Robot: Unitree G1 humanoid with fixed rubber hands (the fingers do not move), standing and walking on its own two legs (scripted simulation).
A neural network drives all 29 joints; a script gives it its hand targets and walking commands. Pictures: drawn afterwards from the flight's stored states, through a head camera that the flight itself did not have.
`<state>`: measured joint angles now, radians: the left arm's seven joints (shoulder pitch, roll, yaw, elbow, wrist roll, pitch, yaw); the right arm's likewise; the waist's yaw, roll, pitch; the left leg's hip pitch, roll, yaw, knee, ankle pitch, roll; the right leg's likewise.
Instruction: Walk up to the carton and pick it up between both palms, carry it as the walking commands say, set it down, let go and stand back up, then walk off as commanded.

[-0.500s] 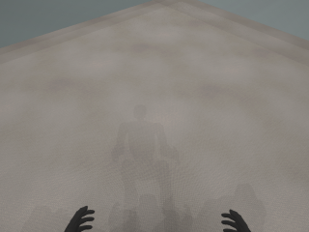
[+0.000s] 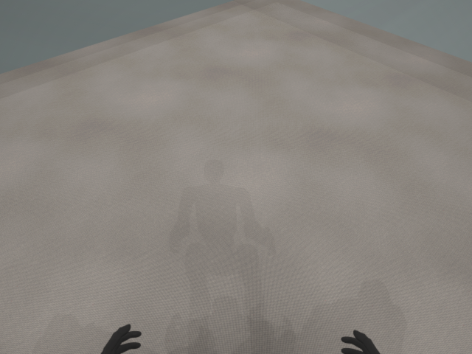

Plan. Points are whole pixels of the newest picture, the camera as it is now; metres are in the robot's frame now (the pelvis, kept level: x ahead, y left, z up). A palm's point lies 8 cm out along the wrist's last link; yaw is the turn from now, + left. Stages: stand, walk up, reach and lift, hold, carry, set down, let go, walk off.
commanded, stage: stand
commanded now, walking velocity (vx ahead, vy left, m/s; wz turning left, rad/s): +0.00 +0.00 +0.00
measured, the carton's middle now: out of the picture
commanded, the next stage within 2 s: walk up in 0.72 s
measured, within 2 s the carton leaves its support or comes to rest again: neither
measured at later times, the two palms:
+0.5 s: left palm out of the picture +0.08 +0.23 -0.11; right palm out of the picture +0.07 -0.23 -0.12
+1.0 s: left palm out of the picture +0.01 +0.24 -0.13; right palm out of the picture +0.04 -0.23 -0.13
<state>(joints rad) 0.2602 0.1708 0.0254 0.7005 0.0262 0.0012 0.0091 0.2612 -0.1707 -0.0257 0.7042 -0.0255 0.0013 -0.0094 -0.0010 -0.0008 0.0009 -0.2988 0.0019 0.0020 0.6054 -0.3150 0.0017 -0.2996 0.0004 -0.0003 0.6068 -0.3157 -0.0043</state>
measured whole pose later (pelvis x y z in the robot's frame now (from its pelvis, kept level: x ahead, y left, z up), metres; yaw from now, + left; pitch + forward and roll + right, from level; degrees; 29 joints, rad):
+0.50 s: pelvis +0.00 +0.00 +0.00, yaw +0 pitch +0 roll +0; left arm 0.28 0.17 0.04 0.80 0.02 0.00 0.02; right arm 0.28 -0.17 -0.04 0.80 -0.02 0.00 -0.02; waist 0.00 0.00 0.01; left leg -0.26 0.00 0.00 0.55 -0.29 0.00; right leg -0.26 0.00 0.00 0.55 -0.29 0.00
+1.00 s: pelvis -0.01 +0.00 +0.00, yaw +4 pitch +0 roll +0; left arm 0.27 0.20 0.05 0.95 0.00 0.01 0.05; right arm 0.30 -0.17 -0.04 0.91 -0.02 0.02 -0.02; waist -0.01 0.01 0.04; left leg -0.30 -0.02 -0.06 0.59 -0.28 0.00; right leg -0.27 -0.02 -0.07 0.58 -0.30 -0.01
